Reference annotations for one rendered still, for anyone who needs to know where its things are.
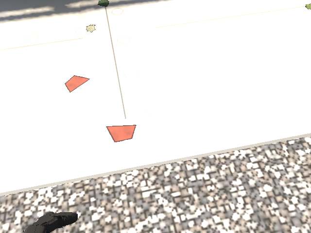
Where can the robot left hand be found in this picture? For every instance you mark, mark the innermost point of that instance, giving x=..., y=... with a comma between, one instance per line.
x=51, y=221

